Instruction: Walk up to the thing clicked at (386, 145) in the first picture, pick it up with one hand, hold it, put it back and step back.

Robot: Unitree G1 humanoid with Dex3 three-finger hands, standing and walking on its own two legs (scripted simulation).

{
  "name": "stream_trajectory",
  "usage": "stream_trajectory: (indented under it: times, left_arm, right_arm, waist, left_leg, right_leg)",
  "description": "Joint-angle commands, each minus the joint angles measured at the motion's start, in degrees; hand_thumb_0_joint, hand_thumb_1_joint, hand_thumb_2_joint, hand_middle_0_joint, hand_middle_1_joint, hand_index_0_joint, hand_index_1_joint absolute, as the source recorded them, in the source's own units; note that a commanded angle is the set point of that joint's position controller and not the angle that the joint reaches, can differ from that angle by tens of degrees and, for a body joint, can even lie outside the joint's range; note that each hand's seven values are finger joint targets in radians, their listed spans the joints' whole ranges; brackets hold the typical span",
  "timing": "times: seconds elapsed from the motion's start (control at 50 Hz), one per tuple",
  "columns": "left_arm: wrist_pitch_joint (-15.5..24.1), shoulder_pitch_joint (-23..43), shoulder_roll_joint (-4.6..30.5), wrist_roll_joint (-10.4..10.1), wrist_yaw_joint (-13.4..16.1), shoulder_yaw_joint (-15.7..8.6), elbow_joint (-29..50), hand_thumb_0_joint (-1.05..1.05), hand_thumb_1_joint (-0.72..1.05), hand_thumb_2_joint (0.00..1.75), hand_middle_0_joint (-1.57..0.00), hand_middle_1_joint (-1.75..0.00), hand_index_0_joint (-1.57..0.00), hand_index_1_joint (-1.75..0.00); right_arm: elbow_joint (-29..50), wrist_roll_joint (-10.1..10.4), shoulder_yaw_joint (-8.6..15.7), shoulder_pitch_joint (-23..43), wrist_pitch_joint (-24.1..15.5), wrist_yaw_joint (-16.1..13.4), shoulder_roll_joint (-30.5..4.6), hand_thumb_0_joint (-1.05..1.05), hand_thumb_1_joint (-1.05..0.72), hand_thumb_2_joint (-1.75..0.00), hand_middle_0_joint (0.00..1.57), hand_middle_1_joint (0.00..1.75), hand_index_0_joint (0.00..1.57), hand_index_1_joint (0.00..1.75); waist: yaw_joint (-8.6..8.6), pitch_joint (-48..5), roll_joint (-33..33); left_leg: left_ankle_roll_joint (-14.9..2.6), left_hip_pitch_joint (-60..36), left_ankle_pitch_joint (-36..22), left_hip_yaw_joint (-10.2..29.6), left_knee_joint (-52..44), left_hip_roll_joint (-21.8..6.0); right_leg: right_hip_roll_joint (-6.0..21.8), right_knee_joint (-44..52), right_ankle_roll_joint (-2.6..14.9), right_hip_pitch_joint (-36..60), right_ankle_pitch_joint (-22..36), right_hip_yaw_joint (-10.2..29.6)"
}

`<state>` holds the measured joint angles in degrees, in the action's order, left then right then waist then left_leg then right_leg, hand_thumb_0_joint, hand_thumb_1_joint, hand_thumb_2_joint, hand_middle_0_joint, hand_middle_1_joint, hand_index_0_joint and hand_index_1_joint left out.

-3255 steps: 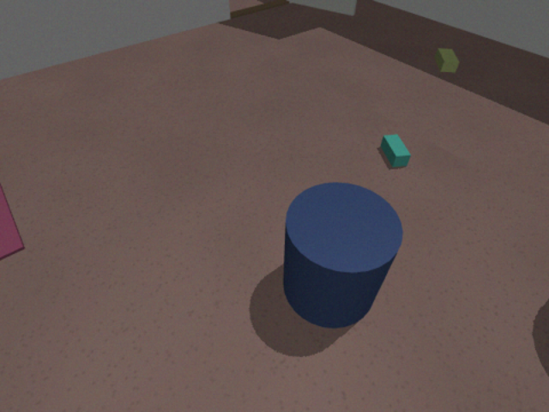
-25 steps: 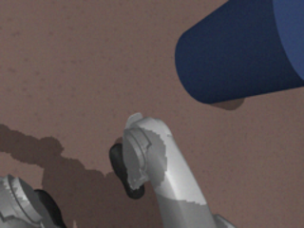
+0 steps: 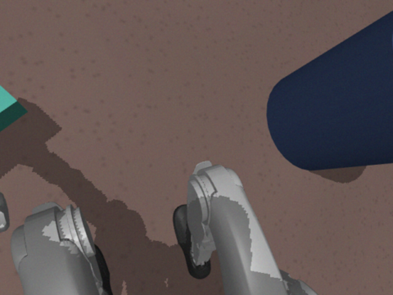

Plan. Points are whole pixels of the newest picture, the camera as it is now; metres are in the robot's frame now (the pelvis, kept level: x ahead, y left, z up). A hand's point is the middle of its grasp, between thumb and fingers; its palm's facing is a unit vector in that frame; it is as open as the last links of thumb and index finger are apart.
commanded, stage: settle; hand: left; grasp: from above
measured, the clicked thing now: out of the picture +0.48 +0.35 -0.23
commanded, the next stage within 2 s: lift in 0.26 s
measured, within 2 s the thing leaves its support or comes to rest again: neither
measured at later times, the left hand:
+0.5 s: hand out of the picture +0.46 +0.33 -0.14, palm faces -0.24 -0.31 -0.92, open 11.5 cm
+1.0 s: hand out of the picture +0.37 +0.33 +0.01, palm faces -0.34 -0.28 -0.90, open 11.5 cm
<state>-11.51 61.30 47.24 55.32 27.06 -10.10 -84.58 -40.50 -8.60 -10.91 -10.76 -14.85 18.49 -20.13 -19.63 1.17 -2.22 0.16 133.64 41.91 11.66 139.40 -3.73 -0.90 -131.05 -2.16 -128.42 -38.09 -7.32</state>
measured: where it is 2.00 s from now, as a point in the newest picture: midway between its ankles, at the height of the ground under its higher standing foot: (151, 275)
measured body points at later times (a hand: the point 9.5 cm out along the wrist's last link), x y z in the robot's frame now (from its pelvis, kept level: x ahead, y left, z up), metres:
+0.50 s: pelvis +0.00 -0.01 +0.01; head +0.23 +0.06 +0.38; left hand +0.47 +0.34 -0.09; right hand +0.05 -0.27 -0.10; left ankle +0.06 +0.13 -0.30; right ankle +0.11 -0.12 -0.30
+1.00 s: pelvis -0.01 -0.01 +0.12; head +0.17 +0.04 +0.53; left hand +0.38 +0.34 +0.06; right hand +0.11 -0.26 -0.01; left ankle +0.06 +0.13 -0.30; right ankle +0.11 -0.12 -0.30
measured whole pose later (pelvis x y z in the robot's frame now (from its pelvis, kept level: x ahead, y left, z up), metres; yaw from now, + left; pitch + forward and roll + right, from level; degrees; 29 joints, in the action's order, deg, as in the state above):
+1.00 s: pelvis -0.01 -0.01 +0.12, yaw +8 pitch +33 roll -5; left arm -15.0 37.8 28.7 51.5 10.2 -1.3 -54.6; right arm -40.7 -1.1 -0.1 -11.0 -4.3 5.6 -15.8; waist -8.3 -10.9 3.4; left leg 0.3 112.4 37.2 4.2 115.7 -3.2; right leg 1.1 -112.6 -1.0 -110.0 -36.0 -2.5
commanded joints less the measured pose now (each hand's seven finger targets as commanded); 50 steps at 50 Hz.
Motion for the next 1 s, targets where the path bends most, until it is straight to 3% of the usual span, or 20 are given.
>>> stream_trajectory:
  times: [0.0, 0.06, 0.08, 0.1, 0.16, 0.2, 0.22, 0.32, 0.38, 0.44, 0.5, 0.54, 0.56, 0.6, 0.64, 0.72, 0.78, 0.8, 0.84, 0.98]
  left_arm:
    - [-1.8, 16.9, 9.0, -0.4, -0.3, 1.9, 9.3, 0.00, 0.44, 1.02, -0.86, -0.91, -0.86, -0.92]
    - [-1.2, 18.1, 7.5, -0.8, -2.0, 2.5, 6.7, 0.00, 0.47, 1.06, -0.89, -0.96, -0.89, -0.97]
    - [-0.7, 18.8, 8.2, -0.4, -2.4, 2.5, 7.4, 0.00, 0.47, 1.05, -0.89, -0.96, -0.89, -0.96]
    - [-0.3, 19.1, 12.5, 0.2, -2.5, 0.1, 8.3, 0.00, 0.47, 1.05, -0.89, -0.97, -0.89, -0.97]
    - [0.8, 23.8, 8.6, 0.2, -3.0, 2.4, 9.6, 0.00, 0.46, 1.10, -0.89, -0.99, -0.89, -1.00]
    - [1.8, 26.8, 12.9, 1.1, -2.7, 1.3, 13.0, 0.00, 0.42, 1.08, -0.86, -0.98, -0.85, -0.98]
    - [1.7, 25.2, 12.4, 1.5, -2.4, 1.4, 9.5, 0.00, 0.41, 1.04, -0.84, -0.96, -0.84, -0.96]
    - [1.2, 26.1, 14.5, 1.8, -0.2, -0.7, 15.9, 0.00, 0.34, 1.11, -0.82, -0.94, -0.80, -0.96]
    - [-0.5, 24.1, 12.1, 1.5, 0.6, -0.9, 14.4, 0.00, 0.39, 1.03, -0.85, -0.96, -0.85, -0.95]
    - [-2.8, 22.8, 11.9, -0.1, -1.0, -1.8, 15.8, 0.00, 0.54, 1.08, -0.96, -0.90, -0.95, -0.91]
    - [-4.4, 20.0, 8.7, -0.6, -4.1, 0.2, 14.5, 0.00, 0.54, 1.05, -0.96, -0.88, -0.95, -0.89]
    - [-4.3, 17.8, 10.3, 0.8, -6.9, 0.5, 14.4, 0.00, 0.55, 1.00, -0.97, -0.84, -0.96, -0.85]
    - [-3.8, 18.3, 13.8, 1.1, -7.7, -1.4, 18.6, 0.00, 0.55, 1.00, -0.99, -0.81, -0.97, -0.83]
    - [-3.2, 14.0, 8.3, 1.1, -9.5, 0.5, 17.8, 0.00, 0.59, 1.04, -1.02, -0.81, -1.00, -0.83]
    - [-2.3, 12.1, 7.8, 2.3, -11.0, 1.0, 20.2, 0.00, 0.54, 1.02, -0.98, -0.82, -0.96, -0.84]
    - [-0.2, 10.5, 6.2, 0.7, -13.4, 1.9, 29.4, 0.00, 0.48, 0.98, -0.92, -0.83, -0.90, -0.84]
    - [-0.2, 5.9, 0.5, -0.5, -14.2, 5.2, 34.0, 0.00, 0.47, 0.98, -0.88, -0.88, -0.88, -0.88]
    - [-0.5, 6.3, 2.8, -1.0, -13.8, 3.8, 37.2, 0.00, 0.47, 0.99, -0.89, -0.86, -0.88, -0.87]
    - [-1.1, 5.8, -1.4, -2.2, -13.6, 5.9, 41.5, 0.00, 0.50, 1.02, -0.90, -0.88, -0.89, -0.88]
    - [-5.0, 2.7, -1.6, -3.2, -12.7, 7.3, 51.1, 0.00, 0.54, 1.05, -0.94, -0.85, -0.92, -0.87]
  right_arm:
    - [-1.6, 0.9, 6.2, -13.3, 0.9, -0.2, -14.8, 0.00, -0.89, -0.90, 0.20, 0.30, 0.20, 0.30]
    - [-1.7, 0.8, 6.8, -12.9, 1.4, -1.0, -14.3, 0.00, -0.90, -0.90, 0.20, 0.30, 0.20, 0.30]
    - [-1.5, 0.6, 7.0, -13.1, 1.5, -1.3, -14.3, 0.00, -0.90, -0.90, 0.20, 0.30, 0.20, 0.30]
    - [-2.8, 0.4, 7.4, -14.3, 1.8, -1.8, -14.6, 0.00, -0.90, -0.90, 0.20, 0.30, 0.20, 0.30]
    - [-1.6, 0.5, 7.4, -12.3, 2.0, -2.6, -13.0, 0.00, -0.90, -0.90, 0.20, 0.30, 0.20, 0.30]
    - [-1.6, 0.4, 7.4, -12.4, 2.2, -3.5, -13.4, 0.00, -0.89, -0.90, 0.20, 0.30, 0.20, 0.30]
    - [-1.2, 0.4, 7.3, -11.8, 2.4, -4.0, -13.0, 0.00, -0.89, -0.90, 0.20, 0.30, 0.20, 0.30]
    - [-1.1, 1.4, 8.1, -11.7, 3.3, -5.5, -12.5, 0.00, -0.89, -0.90, 0.20, 0.30, 0.20, 0.30]
    - [-2.2, 1.8, 8.7, -12.5, 3.8, -5.9, -11.9, 0.00, -0.92, -0.91, 0.20, 0.30, 0.20, 0.30]
    - [-2.7, 2.6, 10.1, -13.1, 4.4, -6.2, -11.3, 0.00, -0.91, -0.90, 0.20, 0.30, 0.20, 0.30]
    - [-3.2, 3.3, 11.0, -13.3, 4.9, -6.5, -11.1, 0.00, -0.90, -0.90, 0.20, 0.30, 0.20, 0.30]
    - [-2.8, 3.6, 11.4, -13.5, 5.5, -6.6, -11.1, 0.00, -0.91, -0.90, 0.20, 0.30, 0.20, 0.30]
    - [-2.9, 3.7, 11.9, -14.0, 5.9, -6.7, -11.3, 0.00, -0.90, -0.90, 0.20, 0.30, 0.20, 0.30]
    - [-1.9, 4.3, 12.3, -13.4, 6.5, -6.8, -10.5, 0.00, -0.90, -0.90, 0.20, 0.30, 0.20, 0.30]
    - [-1.2, 4.8, 12.9, -13.2, 7.2, -7.2, -10.5, 0.00, -0.90, -0.90, 0.20, 0.30, 0.20, 0.30]
    - [1.2, 5.8, 14.1, -12.6, 8.5, -8.2, -9.4, 0.00, -0.90, -0.90, 0.20, 0.30, 0.20, 0.30]
    - [2.2, 6.6, 14.8, -12.5, 9.0, -9.3, -8.6, 0.00, -0.90, -0.90, 0.20, 0.30, 0.20, 0.30]
    - [2.4, 6.9, 15.1, -12.3, 9.3, -9.9, -9.0, 0.00, -0.90, -0.90, 0.20, 0.30, 0.20, 0.30]
    - [2.7, 7.3, 15.4, -11.5, 9.5, -11.0, -8.2, 0.00, -0.89, -0.90, 0.20, 0.30, 0.20, 0.30]
    - [3.3, 8.2, 15.2, -6.9, 9.3, -16.0, -6.1, 0.00, -0.89, -0.90, 0.20, 0.30, 0.20, 0.30]
  waist:
    - [-0.29, -38.6, 27.2]
    - [-0.93, -36.1, 23.2]
    - [-1.29, -36.3, 21.8]
    - [-0.64, -37.0, 20.6]
    - [-0.52, -40.7, 22.1]
    - [-0.48, -41.1, 22.5]
    - [0.32, -41.8, 21.6]
    - [2.95, -51.6, 25.3]
    - [2.87, -50.6, 24.2]
    - [5.27, -53.2, 25.9]
    - [5.21, -50.4, 25.3]
    - [5.79, -48.9, 23.4]
    - [7.36, -51.1, 23.2]
    - [7.43, -50.8, 22.2]
    - [7.38, -48.9, 20.3]
    - [8.14, -49.8, 17.6]
    - [8.90, -52.5, 17.2]
    - [9.48, -52.7, 17.0]
    - [8.98, -51.6, 18.1]
    - [10.49, -49.9, 17.0]
  left_leg:
    - [-0.38, -30.4, -19.9, -6.4, -14.7, 1.0]
    - [-0.83, -27.1, -14.6, -6.5, -15.6, 1.4]
    - [-1.03, -26.4, -13.7, -6.8, -15.2, 1.5]
    - [-1.29, -25.5, -12.9, -7.3, -14.9, 1.8]
    - [-0.86, -28.2, -11.6, -7.9, -14.9, 2.0]
    - [-0.87, -28.9, -9.8, -8.0, -15.4, 2.2]
    - [-0.91, -27.9, -9.3, -8.5, -15.2, 2.2]
    - [-0.77, -34.3, -14.3, -9.4, -15.4, 1.8]
    - [-1.11, -32.6, -16.7, -10.0, -16.0, 1.8]
    - [-0.78, -35.2, -19.0, -10.6, -17.8, 1.9]
    - [-0.86, -35.1, -17.5, -10.4, -20.1, 2.3]
    - [-1.24, -34.1, -16.1, -10.5, -20.9, 2.5]
    - [-1.34, -35.0, -16.9, -10.8, -21.2, 2.5]
    - [-1.29, -35.8, -17.7, -10.7, -22.3, 2.7]
    - [-1.55, -35.9, -15.6, -10.4, -24.1, 2.7]
    - [-1.88, -37.4, -11.5, -10.4, -28.1, 2.9]
    - [-1.72, -41.7, -12.2, -10.6, -31.1, 3.0]
    - [-1.72, -43.3, -12.0, -10.2, -32.3, 3.1]
    - [-1.26, -46.3, -10.8, -9.2, -35.8, 2.9]
    - [-0.83, -55.8, -6.1, -8.8, -45.0, 2.5]
  right_leg:
    - [-3.1, 9.9, 3.96, 19.9, 19.2, -4.1]
    - [-3.0, 11.1, 3.82, 19.1, 14.8, -3.6]
    - [-3.1, 11.7, 3.61, 20.5, 14.1, -3.1]
    - [-2.9, 12.1, 3.43, 21.6, 12.9, -2.5]
    - [-2.7, 11.7, 3.81, 21.5, 11.0, -2.0]
    - [-2.5, 12.3, 3.81, 21.5, 8.8, -1.6]
    - [-2.7, 12.6, 3.80, 22.6, 7.9, -0.9]
    - [-2.0, 12.1, 4.09, 24.7, 13.2, -0.2]
    - [-1.8, 12.6, 3.81, 25.4, 16.9, -0.3]
    - [-1.6, 13.3, 4.17, 26.6, 18.4, 0.0]
    - [-1.5, 14.4, 4.46, 25.0, 16.3, -0.2]
    - [-1.5, 15.3, 4.43, 25.6, 14.4, 0.2]
    - [-1.5, 15.8, 4.39, 27.7, 15.0, 0.6]
    - [-1.1, 16.1, 4.40, 27.6, 15.8, 0.5]
    - [-1.1, 17.8, 4.40, 27.7, 14.0, 0.6]
    - [-1.0, 22.4, 4.18, 31.8, 9.7, 1.3]
    - [-1.0, 25.6, 4.15, 34.3, 10.5, 1.6]
    - [-0.7, 26.7, 4.07, 34.6, 10.6, 1.7]
    - [-0.5, 28.7, 4.11, 34.4, 10.1, 1.5]
    - [-0.8, 38.0, 4.02, 41.0, 5.1, 3.1]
